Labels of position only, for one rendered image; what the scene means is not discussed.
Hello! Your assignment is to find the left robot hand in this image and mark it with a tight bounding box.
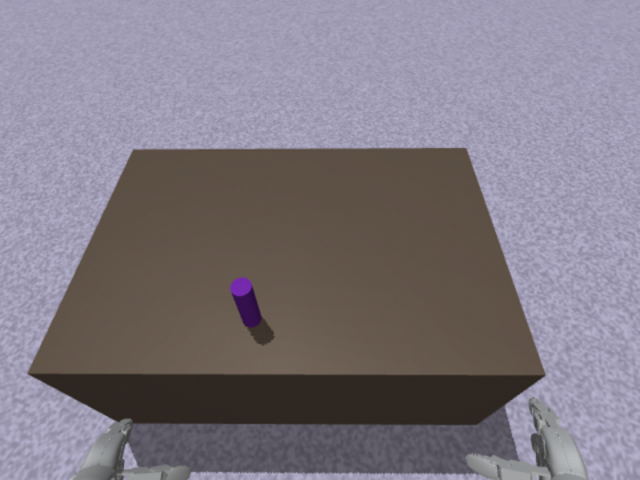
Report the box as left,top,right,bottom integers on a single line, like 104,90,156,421
80,418,191,480

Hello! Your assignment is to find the can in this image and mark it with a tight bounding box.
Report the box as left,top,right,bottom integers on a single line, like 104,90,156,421
230,277,261,328

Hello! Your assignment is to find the right robot hand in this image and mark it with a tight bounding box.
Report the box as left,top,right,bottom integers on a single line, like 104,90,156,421
466,398,589,480

